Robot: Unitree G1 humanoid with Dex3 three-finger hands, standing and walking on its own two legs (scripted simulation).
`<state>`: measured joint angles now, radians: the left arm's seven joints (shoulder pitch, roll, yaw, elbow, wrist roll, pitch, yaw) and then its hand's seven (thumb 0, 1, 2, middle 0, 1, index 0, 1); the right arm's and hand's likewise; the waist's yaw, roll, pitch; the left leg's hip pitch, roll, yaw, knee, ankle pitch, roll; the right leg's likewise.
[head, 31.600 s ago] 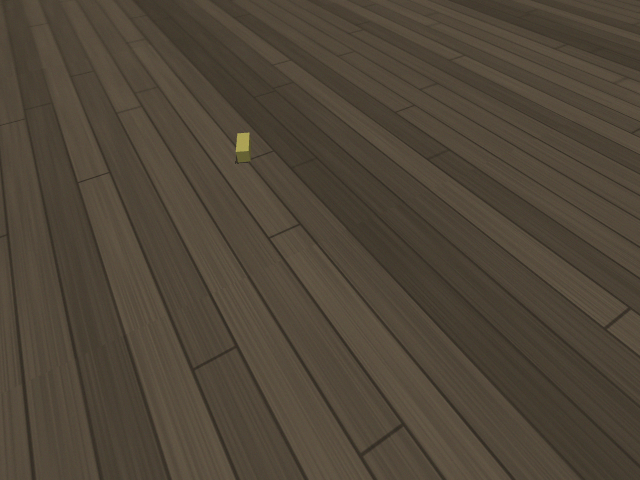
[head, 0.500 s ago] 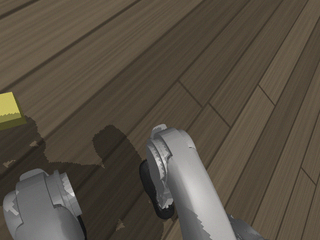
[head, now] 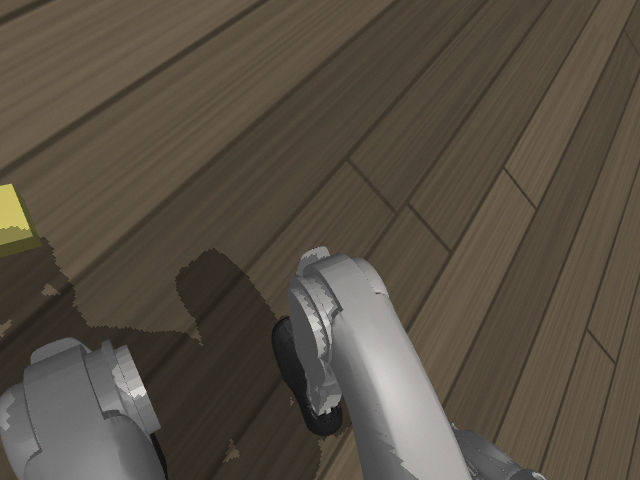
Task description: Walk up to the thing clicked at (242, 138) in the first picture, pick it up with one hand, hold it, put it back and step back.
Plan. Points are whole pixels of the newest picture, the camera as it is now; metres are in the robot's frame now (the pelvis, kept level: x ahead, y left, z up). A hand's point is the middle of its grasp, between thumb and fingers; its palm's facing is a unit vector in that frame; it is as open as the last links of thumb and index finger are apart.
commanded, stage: open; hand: left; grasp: from above
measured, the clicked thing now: out of the picture +0.45 +0.30 -0.27
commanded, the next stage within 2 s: withdraw in 0.52 s
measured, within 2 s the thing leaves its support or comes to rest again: neither
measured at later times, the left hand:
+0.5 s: hand out of the picture +0.45 +0.29 -0.24, palm faces -0.45 -0.15 -0.88, open 13.6 cm
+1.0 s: hand out of the picture +0.47 +0.32 -0.16, palm faces -0.29 -0.10 -0.95, open 14.1 cm
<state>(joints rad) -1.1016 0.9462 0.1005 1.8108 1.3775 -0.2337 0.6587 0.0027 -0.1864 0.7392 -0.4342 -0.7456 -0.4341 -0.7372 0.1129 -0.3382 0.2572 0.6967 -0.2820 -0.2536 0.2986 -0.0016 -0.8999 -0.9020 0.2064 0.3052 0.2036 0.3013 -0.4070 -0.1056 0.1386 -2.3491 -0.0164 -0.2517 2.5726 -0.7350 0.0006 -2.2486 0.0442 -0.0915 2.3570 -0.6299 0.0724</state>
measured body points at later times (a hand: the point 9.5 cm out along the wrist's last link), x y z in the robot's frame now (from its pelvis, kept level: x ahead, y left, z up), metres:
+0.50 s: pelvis +0.00 +0.00 +0.00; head +0.27 +0.12 +0.34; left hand +0.47 +0.30 -0.19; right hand +0.04 -0.25 -0.05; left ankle +0.06 +0.12 -0.27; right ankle +0.13 -0.14 -0.27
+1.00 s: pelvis +0.01 +0.00 +0.02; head +0.24 +0.11 +0.39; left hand +0.48 +0.32 -0.10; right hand +0.06 -0.27 -0.06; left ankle +0.06 +0.12 -0.27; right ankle +0.13 -0.14 -0.26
